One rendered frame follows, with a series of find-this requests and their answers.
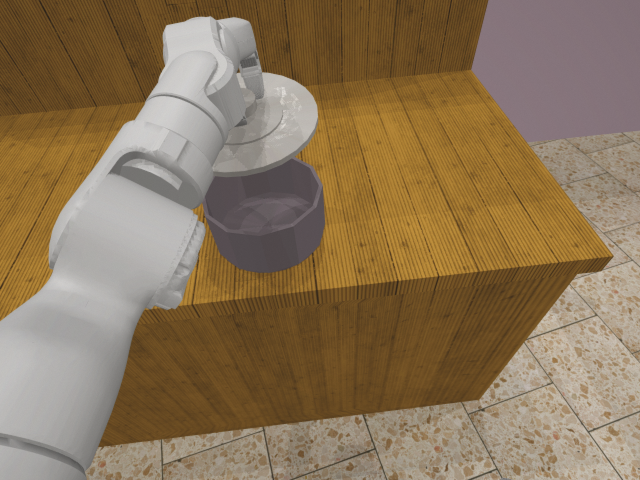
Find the table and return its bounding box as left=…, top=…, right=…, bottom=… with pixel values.
left=0, top=0, right=614, bottom=447

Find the knob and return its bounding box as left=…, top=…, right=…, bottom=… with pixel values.
left=241, top=88, right=257, bottom=118

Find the lid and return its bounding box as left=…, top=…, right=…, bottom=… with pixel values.
left=212, top=72, right=318, bottom=177

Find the left robot upper arm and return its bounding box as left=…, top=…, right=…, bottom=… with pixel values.
left=0, top=172, right=206, bottom=480

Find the robot left hand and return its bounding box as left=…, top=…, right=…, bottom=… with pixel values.
left=217, top=17, right=264, bottom=127

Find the pot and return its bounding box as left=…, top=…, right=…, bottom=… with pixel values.
left=202, top=157, right=325, bottom=273

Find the robot left forearm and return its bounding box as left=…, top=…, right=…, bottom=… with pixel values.
left=49, top=16, right=246, bottom=270

